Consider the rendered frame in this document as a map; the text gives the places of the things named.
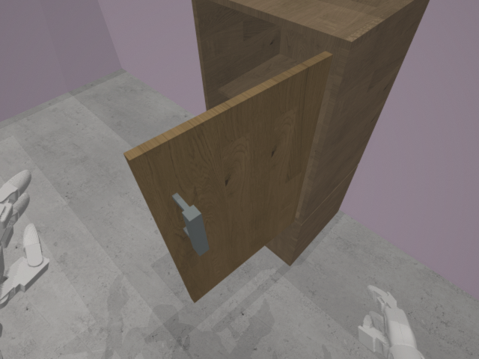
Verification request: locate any handle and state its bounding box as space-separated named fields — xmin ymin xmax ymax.
xmin=172 ymin=193 xmax=209 ymax=256

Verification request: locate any cupboard door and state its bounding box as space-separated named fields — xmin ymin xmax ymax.
xmin=123 ymin=51 xmax=333 ymax=303

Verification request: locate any robot right hand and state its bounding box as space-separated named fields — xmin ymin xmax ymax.
xmin=358 ymin=285 xmax=418 ymax=357

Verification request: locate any robot left hand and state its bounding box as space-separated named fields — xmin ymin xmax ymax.
xmin=0 ymin=170 xmax=49 ymax=309

